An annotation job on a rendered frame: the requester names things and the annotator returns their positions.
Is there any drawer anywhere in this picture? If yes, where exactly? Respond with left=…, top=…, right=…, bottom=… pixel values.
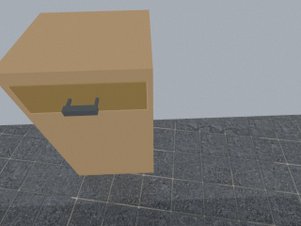
left=9, top=81, right=148, bottom=113

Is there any cabinet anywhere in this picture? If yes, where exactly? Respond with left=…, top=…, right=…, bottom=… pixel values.
left=0, top=9, right=154, bottom=176

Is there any handle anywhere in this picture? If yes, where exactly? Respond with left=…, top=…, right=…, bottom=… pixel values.
left=61, top=97, right=100, bottom=117

